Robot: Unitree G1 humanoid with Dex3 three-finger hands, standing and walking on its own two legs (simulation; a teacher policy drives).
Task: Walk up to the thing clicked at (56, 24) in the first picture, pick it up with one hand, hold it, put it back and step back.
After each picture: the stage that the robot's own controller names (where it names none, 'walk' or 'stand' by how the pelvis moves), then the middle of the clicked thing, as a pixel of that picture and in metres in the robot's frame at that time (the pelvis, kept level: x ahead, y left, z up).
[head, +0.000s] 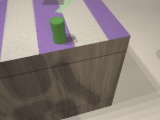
stand; (58, 30) +0.64 +0.14 +0.05
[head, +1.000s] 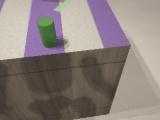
walk; (47, 33) +0.57 +0.18 +0.08
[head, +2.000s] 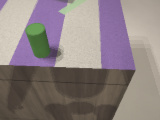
stand; (38, 41) +0.49 +0.18 +0.09
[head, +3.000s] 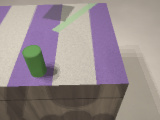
stand; (35, 61) +0.44 +0.21 +0.05
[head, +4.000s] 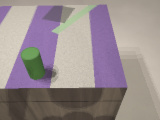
stand; (33, 63) +0.44 +0.21 +0.05
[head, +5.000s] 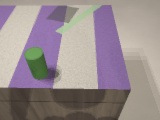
stand; (37, 63) +0.44 +0.20 +0.05
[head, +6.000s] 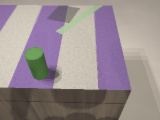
stand; (37, 64) +0.44 +0.20 +0.05
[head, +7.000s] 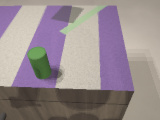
rise first; (40, 63) +0.44 +0.20 +0.05
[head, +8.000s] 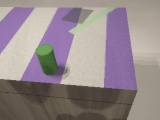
go down; (47, 60) +0.46 +0.20 +0.05
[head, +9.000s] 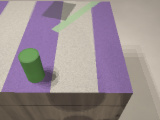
go down; (32, 66) +0.42 +0.19 +0.06
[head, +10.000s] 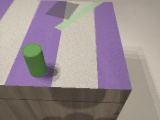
approach; (35, 61) +0.44 +0.19 +0.06
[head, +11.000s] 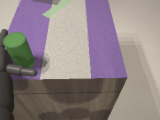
close; (20, 52) +0.44 +0.21 +0.09
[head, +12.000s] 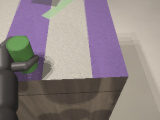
lift; (23, 55) +0.43 +0.20 +0.10
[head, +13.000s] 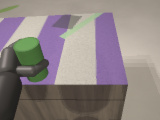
lift; (32, 60) +0.33 +0.16 +0.21
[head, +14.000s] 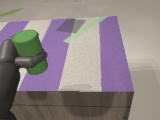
hold; (31, 53) +0.35 +0.17 +0.23
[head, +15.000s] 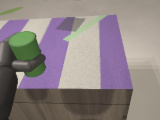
hold; (29, 55) +0.33 +0.17 +0.23
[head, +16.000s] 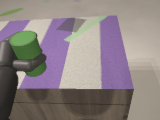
crouch; (30, 54) +0.33 +0.17 +0.23
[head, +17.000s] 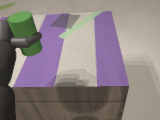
crouch; (26, 34) +0.41 +0.18 +0.24
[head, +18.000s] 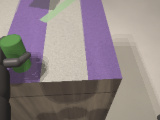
lower; (16, 54) +0.45 +0.21 +0.09
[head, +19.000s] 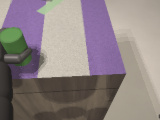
lower; (16, 47) +0.45 +0.20 +0.10
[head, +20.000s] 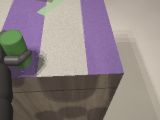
lower; (16, 50) +0.45 +0.21 +0.10
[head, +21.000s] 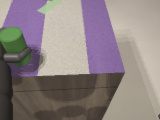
lower; (16, 47) +0.46 +0.21 +0.10
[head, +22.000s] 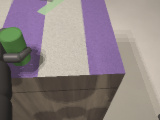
loosen; (16, 47) +0.46 +0.21 +0.10
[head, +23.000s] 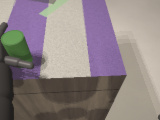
withdraw; (18, 50) +0.45 +0.20 +0.09
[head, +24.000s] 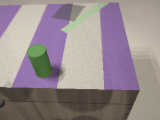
sink last; (40, 61) +0.43 +0.19 +0.07
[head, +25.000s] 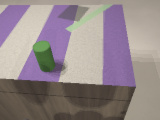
stand; (44, 56) +0.47 +0.20 +0.06
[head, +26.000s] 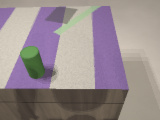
stand; (33, 62) +0.44 +0.21 +0.06
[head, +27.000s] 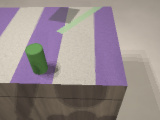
stand; (37, 59) +0.47 +0.21 +0.05
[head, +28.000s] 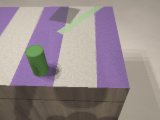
stand; (37, 61) +0.46 +0.20 +0.05
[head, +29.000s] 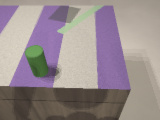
stand; (37, 61) +0.45 +0.20 +0.05
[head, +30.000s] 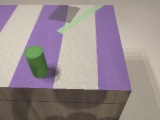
stand; (37, 62) +0.44 +0.20 +0.05
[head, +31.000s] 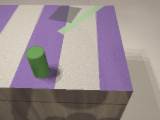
stand; (38, 62) +0.44 +0.19 +0.05
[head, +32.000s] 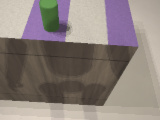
walk; (50, 15) +0.59 +0.15 +0.06
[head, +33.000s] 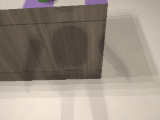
walk; out of the picture +0.89 +0.27 +0.07
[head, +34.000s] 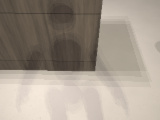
walk; out of the picture +1.12 +0.22 +0.07
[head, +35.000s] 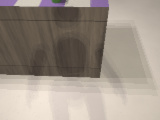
stand; out of the picture +1.06 +0.20 +0.05
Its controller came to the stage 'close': yes
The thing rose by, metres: 0.22
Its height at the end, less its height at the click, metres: +0.00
